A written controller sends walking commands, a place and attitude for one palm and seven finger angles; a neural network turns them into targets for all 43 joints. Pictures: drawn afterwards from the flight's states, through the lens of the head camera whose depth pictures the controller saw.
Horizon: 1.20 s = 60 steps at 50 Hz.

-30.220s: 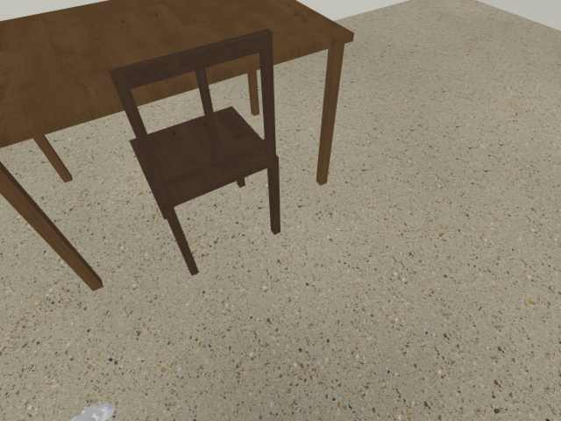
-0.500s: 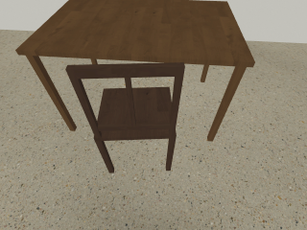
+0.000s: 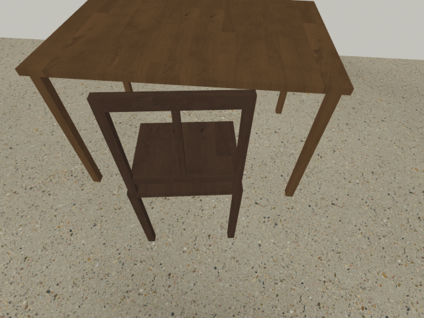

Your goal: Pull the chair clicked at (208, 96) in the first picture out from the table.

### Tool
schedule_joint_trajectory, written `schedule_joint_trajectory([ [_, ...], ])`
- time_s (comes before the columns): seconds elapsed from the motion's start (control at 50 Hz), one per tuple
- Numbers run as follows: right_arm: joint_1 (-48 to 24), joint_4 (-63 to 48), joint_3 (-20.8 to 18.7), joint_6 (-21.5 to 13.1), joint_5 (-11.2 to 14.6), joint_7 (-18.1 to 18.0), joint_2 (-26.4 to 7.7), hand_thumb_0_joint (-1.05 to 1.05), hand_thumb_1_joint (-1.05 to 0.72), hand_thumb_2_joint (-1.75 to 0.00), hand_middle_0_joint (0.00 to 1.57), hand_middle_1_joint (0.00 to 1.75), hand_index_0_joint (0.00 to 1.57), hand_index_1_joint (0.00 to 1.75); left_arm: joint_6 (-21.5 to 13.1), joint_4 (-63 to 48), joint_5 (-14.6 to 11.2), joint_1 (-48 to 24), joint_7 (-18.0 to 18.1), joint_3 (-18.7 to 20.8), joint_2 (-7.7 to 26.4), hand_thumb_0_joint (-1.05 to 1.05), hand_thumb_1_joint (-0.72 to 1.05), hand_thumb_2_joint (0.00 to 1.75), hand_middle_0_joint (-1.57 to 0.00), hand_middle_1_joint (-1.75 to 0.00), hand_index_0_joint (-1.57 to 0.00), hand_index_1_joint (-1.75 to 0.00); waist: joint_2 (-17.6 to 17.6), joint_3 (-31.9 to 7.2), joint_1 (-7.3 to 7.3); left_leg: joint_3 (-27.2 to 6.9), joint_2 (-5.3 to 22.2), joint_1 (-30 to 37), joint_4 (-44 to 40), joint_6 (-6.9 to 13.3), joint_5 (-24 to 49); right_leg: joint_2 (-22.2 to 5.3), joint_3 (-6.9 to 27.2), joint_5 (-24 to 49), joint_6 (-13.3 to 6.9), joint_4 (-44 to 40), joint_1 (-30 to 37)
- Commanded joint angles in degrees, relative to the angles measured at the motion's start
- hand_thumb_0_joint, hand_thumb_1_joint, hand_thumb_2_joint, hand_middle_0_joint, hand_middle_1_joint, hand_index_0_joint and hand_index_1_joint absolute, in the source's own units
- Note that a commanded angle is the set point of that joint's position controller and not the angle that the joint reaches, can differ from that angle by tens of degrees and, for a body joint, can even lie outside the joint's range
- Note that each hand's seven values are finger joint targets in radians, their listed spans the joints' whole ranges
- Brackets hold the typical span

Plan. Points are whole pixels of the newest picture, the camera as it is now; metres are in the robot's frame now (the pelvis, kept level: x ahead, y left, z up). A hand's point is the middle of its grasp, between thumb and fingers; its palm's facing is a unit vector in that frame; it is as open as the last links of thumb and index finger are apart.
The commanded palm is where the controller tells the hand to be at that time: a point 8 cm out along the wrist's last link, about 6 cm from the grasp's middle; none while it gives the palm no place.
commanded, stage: look to check the result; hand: left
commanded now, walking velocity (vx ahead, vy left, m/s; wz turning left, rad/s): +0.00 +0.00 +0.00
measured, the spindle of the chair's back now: (180, 147) +0.59 +0.13 -0.10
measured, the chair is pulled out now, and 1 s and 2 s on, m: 0.16 0.16 0.16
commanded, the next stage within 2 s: take the last steps up to it in 0.50 s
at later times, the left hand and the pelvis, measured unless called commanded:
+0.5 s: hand out of the picture +0.02 +0.18 -0.18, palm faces +0.00 -0.98 -0.21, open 7.3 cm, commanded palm none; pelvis +0.01 +0.00 +0.00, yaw +0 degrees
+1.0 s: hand out of the picture +0.03 +0.16 -0.19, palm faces +0.02 -0.98 -0.18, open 7.3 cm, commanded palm none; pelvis +0.04 +0.00 -0.02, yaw -1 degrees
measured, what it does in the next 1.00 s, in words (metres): stands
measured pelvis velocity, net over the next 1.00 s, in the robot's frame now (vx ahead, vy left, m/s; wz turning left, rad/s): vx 0.04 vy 0.00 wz -0.01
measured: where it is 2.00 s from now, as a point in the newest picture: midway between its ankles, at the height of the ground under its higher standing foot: outside the picture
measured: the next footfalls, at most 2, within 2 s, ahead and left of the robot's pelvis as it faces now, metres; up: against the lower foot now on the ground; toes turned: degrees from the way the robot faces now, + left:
right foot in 1.38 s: +0.15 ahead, -0.11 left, +0.00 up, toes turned -1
left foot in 1.70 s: +0.11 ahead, +0.12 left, +0.00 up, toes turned +2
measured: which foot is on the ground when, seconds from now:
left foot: down 0.00-1.00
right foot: down 0.00-1.00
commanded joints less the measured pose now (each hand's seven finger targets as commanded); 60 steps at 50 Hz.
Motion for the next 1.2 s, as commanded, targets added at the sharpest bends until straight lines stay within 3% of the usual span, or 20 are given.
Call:
schedule_joint_trajectory([
  [0.0,3.3,-0.9,-1.1,-0.5,0.1,-0.5,-5.9,0.00,-0.90,-0.90,0.20,0.30,0.20,0.30,-0.9,-1.4,-0.3,3.0,0.3,0.7,5.4,0.00,0.90,0.90,-0.20,-0.30,-0.20,-0.30,0.7,-1.3,-0.13,-5.4,6.0,3.1,-1.9,0.9,15.4,-5.9,4.1,15.0,-0.8,-2.6,-2.1],
  [0.1,3.3,-0.8,-1.1,-0.4,0.1,-0.5,-5.8,0.00,-0.90,-0.90,0.20,0.30,0.20,0.30,-0.8,-1.2,-0.3,3.2,0.3,0.7,5.2,0.00,0.90,0.90,-0.20,-0.30,-0.20,-0.30,0.1,-0.3,-0.09,-5.4,6.0,2.9,-2.2,1.0,14.7,-5.8,4.0,14.3,-0.8,-2.7,-2.5],
  [0.22,3.8,-0.9,-1.2,-0.6,0.1,-0.7,-5.9,0.00,-0.90,-0.90,0.20,0.30,0.20,0.30,-1.0,-1.3,-0.3,3.8,0.3,0.7,5.3,0.00,0.90,0.90,-0.20,-0.30,-0.20,-0.30,-0.3,-2.7,-0.19,-5.2,6.1,4.5,-1.3,1.0,18.0,-6.0,4.0,18.2,-1.0,-1.9,-1.5],
  [0.48,3.7,-0.8,-1.3,-0.4,0.2,-0.6,-5.7,0.00,-0.90,-0.90,0.20,0.30,0.20,0.30,-0.9,-1.2,-0.3,3.5,0.4,0.6,5.2,0.00,0.90,0.90,-0.20,-0.30,-0.20,-0.30,-0.7,0.2,-0.15,-5.1,6.1,3.3,-2.2,0.9,15.1,-5.8,4.2,15.9,-0.8,-2.8,-2.4],
  [0.62,3.7,-0.8,-1.2,-0.6,0.2,-0.6,-5.8,0.00,-0.90,-0.90,0.20,0.30,0.20,0.30,-1.0,-1.3,-0.3,3.8,0.3,0.6,5.4,0.00,0.90,0.90,-0.20,-0.30,-0.20,-0.30,0.0,-1.1,-0.09,-5.0,6.0,4.1,-2.0,0.9,16.4,-6.0,4.2,17.2,-0.8,-2.6,-1.7],
  [0.7,4.9,0.0,-1.4,-0.4,-0.1,-0.3,-5.8,0.00,-0.90,-0.90,0.20,0.30,0.20,0.30,-0.9,-1.0,-0.1,3.8,0.1,0.7,5.0,0.00,0.90,0.90,-0.20,-0.30,-0.20,-0.30,0.2,0.0,-0.23,-4.4,5.6,3.6,-2.1,1.3,7.2,-5.0,3.8,7.3,-1.2,-2.3,-2.7],
  [0.76,5.3,-0.2,-1.8,0.1,-0.2,0.0,-6.2,0.00,-0.90,-0.90,0.20,0.30,0.20,0.30,-0.3,-1.5,0.3,3.9,-0.3,1.1,4.8,0.00,0.90,0.90,-0.20,-0.30,-0.20,-0.30,0.1,4.4,-0.16,-4.4,5.8,0.9,-2.3,2.0,-2.7,-3.7,3.3,-2.7,-2.0,-0.3,-6.3],
  [0.8,5.6,-0.4,-2.1,0.0,-0.3,0.2,-6.5,0.00,-0.90,-0.90,0.20,0.30,0.20,0.30,-0.2,-2.0,0.5,3.8,-0.7,1.3,4.7,0.00,0.90,0.90,-0.20,-0.30,-0.20,-0.30,1.8,4.9,-0.25,-5.2,6.4,0.4,-2.6,2.6,-4.7,-3.3,2.9,-3.7,-2.3,2.1,-7.8],
  [0.86,6.2,-0.9,-2.3,-0.4,-0.1,0.0,-6.2,0.00,-0.90,-0.90,0.20,0.30,0.20,0.30,-0.6,-2.2,0.5,5.1,-0.8,1.7,4.3,0.00,0.90,0.90,-0.20,-0.30,-0.20,-0.30,-0.2,3.9,0.21,-4.6,6.4,0.5,0.8,3.2,1.0,-3.2,3.0,1.2,-2.9,4.5,-6.3],
  [0.92,5.5,-1.6,-2.3,-1.0,0.0,-0.2,-5.1,0.00,-0.90,-0.90,0.20,0.30,0.20,0.30,-1.0,-1.5,0.3,8.8,-0.5,2.4,5.1,0.00,0.90,0.90,-0.20,-0.30,-0.20,-0.30,-3.8,1.3,1.42,-1.6,3.7,-3.2,8.5,2.2,6.3,-5.8,6.6,14.1,-4.5,5.3,0.6],
  [0.94,5.0,-2.1,-2.3,-1.1,0.1,-0.3,-4.7,0.00,-0.90,-0.90,0.20,0.30,0.20,0.30,-1.2,-1.0,0.3,10.7,-0.3,2.9,5.8,0.00,0.90,0.90,-0.20,-0.30,-0.20,-0.30,-6.5,0.4,1.98,-0.2,2.4,-7.0,11.8,1.5,4.8,-7.6,9.0,20.7,-5.5,5.1,5.1],
  [0.98,3.3,-3.3,-2.6,-0.9,0.2,-0.5,-3.7,0.00,-0.90,-0.90,0.20,0.30,0.20,0.30,-1.2,-0.1,0.2,14.4,0.2,3.6,7.2,0.00,0.90,0.90,-0.20,-0.30,-0.20,-0.30,-12.5,2.5,3.21,1.6,0.0,-15.7,19.1,0.3,-6.1,-13.0,15.6,31.0,-9.3,2.7,10.7],
  [1.02,1.6,-4.6,-2.9,-0.8,0.3,-0.6,-3.2,0.00,-0.90,-0.90,0.20,0.30,0.20,0.30,-1.0,-0.7,0.7,14.8,0.5,4.1,7.0,0.00,0.90,0.90,-0.20,-0.30,-0.20,-0.30,-9.4,3.8,3.54,0.1,0.1,-19.5,21.2,0.2,-15.5,-15.2,17.5,36.2,-12.6,3.3,11.8],
  [1.04,2.7,-4.8,-2.9,-1.0,0.2,-0.6,-3.0,0.00,-0.90,-0.90,0.20,0.30,0.20,0.30,-1.0,-1.4,0.8,13.5,0.5,4.2,7.1,0.00,0.90,0.90,-0.20,-0.30,-0.20,-0.30,-8.1,3.4,2.26,-0.5,0.3,-16.5,17.1,0.5,-14.7,-15.0,16.6,35.5,-12.2,4.8,9.6],
  [1.06,7.1,-3.9,-3.1,-1.1,0.3,-0.5,-2.6,0.00,-0.90,-0.90,0.20,0.30,0.20,0.30,-0.9,-2.7,0.5,9.8,0.3,4.2,6.8,0.00,0.90,0.90,-0.20,-0.30,-0.20,-0.30,-7.3,3.3,-1.27,-0.1,0.3,-6.3,8.8,1.1,-8.1,-12.7,12.7,32.1,-10.0,8.0,1.6],
  [1.08,14.2,-1.6,-3.2,-1.7,-0.2,-0.6,-4.0,0.00,-0.90,-0.90,0.20,0.30,0.20,0.30,-0.9,-4.5,0.1,6.3,-0.2,3.7,5.2,0.00,0.90,0.90,-0.20,-0.30,-0.20,-0.30,0.5,1.3,-4.48,-4.3,3.5,7.4,2.7,3.3,6.0,-5.9,6.3,25.1,-6.0,18.0,-9.1],
  [1.1,19.5,-0.1,-4.0,-1.9,-1.1,-0.8,-8.7,0.00,-0.90,-0.90,0.20,0.30,0.20,0.30,-0.9,-7.1,-0.2,4.6,-0.6,3.1,2.3,0.00,0.90,0.90,-0.20,-0.30,-0.20,-0.30,15.9,-0.6,-5.35,-19.2,16.6,15.0,-0.9,9.1,17.6,1.1,-2.4,-4.8,-2.2,31.1,-21.2],
  [1.12,20.2,0.4,-3.5,-1.2,-1.0,-0.9,-7.4,0.00,-0.90,-0.90,0.20,0.30,0.20,0.30,-0.6,-8.5,0.5,0.0,0.0,3.0,3.0,0.00,0.90,0.90,-0.20,-0.30,-0.20,-0.30,15.1,5.2,-5.60,-22.6,21.3,8.2,-4.4,12.1,17.7,-0.2,-1.7,-20.1,-2.2,39.0,-24.6],
  [1.16,15.3,-2.0,-2.6,-1.3,-0.8,-0.9,-5.2,0.00,-0.90,-0.90,0.20,0.30,0.20,0.30,-0.2,-9.0,0.5,-1.8,-0.5,3.1,3.0,0.00,0.90,0.90,-0.20,-0.30,-0.20,-0.30,6.0,11.4,-2.77,-21.0,20.6,-0.3,-5.7,13.1,17.0,-4.3,0.7,-16.8,-1.8,41.5,-26.2],
  [1.18,13.5,-2.8,-2.5,-1.7,-0.8,-0.9,-6.0,0.00,-0.90,-0.90,0.20,0.30,0.20,0.30,-0.1,-9.2,0.5,-1.5,-1.1,3.1,2.4,0.00,0.90,0.90,-0.20,-0.30,-0.20,-0.30,5.8,9.6,-1.92,-18.3,19.0,-0.5,-5.7,12.5,18.9,-5.0,0.3,-15.2,-1.3,39.3,-24.8],
])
